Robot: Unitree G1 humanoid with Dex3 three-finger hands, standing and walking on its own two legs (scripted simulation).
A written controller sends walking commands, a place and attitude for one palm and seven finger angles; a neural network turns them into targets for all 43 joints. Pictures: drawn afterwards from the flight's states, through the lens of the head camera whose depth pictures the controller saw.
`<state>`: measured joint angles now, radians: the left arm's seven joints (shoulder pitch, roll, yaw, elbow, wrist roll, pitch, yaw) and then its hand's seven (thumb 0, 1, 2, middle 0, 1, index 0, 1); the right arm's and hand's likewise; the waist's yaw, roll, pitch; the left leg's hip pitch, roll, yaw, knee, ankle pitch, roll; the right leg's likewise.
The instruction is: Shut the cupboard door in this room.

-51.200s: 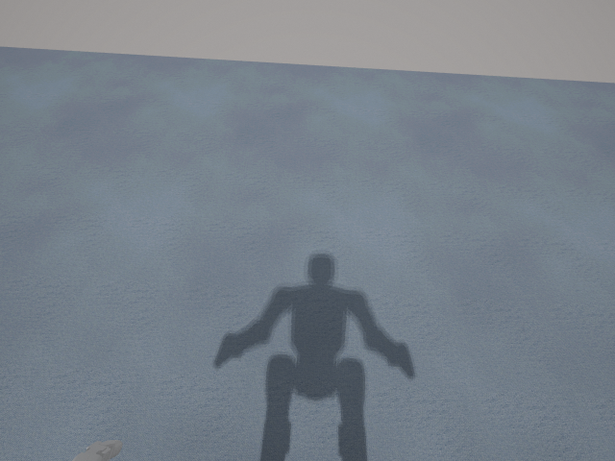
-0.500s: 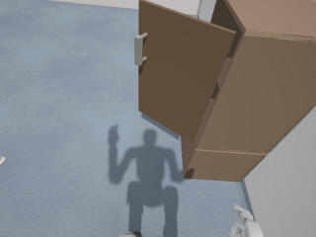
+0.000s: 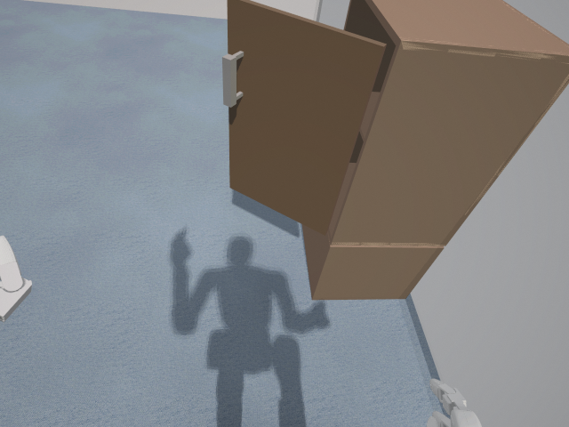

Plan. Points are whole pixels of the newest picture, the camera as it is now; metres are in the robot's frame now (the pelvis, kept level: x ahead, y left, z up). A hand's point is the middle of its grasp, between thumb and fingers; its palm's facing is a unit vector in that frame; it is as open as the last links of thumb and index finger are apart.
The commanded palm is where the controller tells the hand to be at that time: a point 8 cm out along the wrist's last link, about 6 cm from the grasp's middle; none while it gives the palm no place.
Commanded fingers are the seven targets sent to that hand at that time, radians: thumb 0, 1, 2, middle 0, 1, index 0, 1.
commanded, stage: stop stepping back and stand still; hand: left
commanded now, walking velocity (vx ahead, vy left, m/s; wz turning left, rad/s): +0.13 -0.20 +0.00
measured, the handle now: (234, 78) +0.87 +0.18 +0.05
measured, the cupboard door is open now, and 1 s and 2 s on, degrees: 56 56 56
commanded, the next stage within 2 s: let the arm hang, fingers relaxed in 0.54 s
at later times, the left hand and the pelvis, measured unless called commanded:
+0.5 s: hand out of the picture +0.16 +0.29 +0.17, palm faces +0.46 -0.80 -0.37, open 7.4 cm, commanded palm +0.10 +0.32 +0.18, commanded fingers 0.00 0.90 0.90 -0.20 -0.30 -0.20 -0.30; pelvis -0.04 +0.02 +0.00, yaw +0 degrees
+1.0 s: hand out of the picture +0.01 +0.19 -0.18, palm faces +0.09 -0.98 -0.16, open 6.8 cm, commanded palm none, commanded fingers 0.00 0.90 0.90 -0.20 -0.30 -0.20 -0.30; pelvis -0.04 +0.01 +0.00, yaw +3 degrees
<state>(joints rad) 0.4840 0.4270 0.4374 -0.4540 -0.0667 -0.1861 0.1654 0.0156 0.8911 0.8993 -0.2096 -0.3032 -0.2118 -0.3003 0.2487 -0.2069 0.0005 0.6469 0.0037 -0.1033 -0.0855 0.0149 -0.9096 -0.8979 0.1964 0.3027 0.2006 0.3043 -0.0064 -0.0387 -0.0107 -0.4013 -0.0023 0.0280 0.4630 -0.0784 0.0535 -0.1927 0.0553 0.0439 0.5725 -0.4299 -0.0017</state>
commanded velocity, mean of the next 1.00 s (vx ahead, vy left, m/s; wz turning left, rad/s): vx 0.06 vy -0.03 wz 0.00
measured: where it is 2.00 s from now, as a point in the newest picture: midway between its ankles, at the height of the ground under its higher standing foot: outside the picture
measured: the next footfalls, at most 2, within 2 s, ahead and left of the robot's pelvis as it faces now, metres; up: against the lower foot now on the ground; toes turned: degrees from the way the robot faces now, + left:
left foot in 0.32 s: +0.07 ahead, +0.11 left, +0.00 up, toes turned +2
right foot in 0.52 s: -0.02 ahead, -0.07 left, +0.00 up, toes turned -2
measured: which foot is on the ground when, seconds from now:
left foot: down 0.00-0.18, up 0.20-0.30, down 0.32-1.00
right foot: down 0.00-0.36, up 0.38-0.50, down 0.52-1.00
